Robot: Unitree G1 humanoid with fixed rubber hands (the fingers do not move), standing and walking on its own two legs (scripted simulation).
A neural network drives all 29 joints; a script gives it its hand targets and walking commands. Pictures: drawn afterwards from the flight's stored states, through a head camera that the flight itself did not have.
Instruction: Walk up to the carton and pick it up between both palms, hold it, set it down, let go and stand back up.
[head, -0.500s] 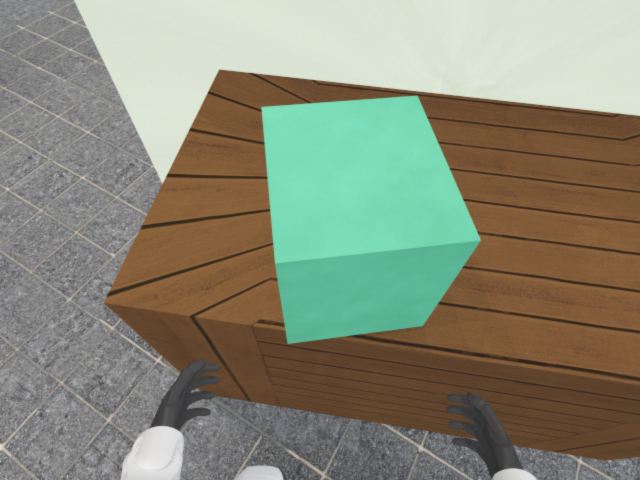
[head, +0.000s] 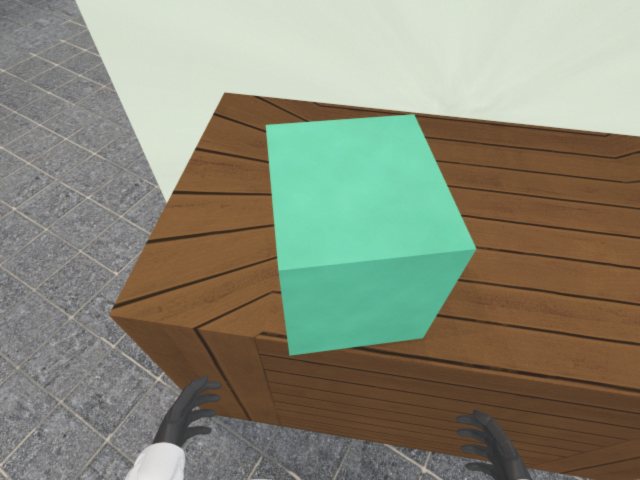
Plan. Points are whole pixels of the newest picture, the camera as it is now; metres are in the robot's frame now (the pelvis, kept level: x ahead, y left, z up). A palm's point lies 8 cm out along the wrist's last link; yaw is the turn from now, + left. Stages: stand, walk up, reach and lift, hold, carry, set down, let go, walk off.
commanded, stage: stand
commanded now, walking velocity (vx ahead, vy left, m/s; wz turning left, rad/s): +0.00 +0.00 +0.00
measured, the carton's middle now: (349, 238) +0.42 +0.02 +0.02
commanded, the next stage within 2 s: none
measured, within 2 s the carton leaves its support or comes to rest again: neither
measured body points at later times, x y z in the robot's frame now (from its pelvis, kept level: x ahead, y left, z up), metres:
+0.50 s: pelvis +0.01 +0.01 +0.00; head -0.04 +0.02 +0.45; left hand +0.09 +0.27 -0.13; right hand +0.13 -0.26 -0.11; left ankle +0.01 +0.14 -0.74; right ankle +0.00 -0.08 -0.74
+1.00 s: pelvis -0.02 +0.01 +0.00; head -0.05 +0.02 +0.45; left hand +0.04 +0.27 -0.14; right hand +0.08 -0.26 -0.13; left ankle +0.01 +0.14 -0.74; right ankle +0.00 -0.08 -0.74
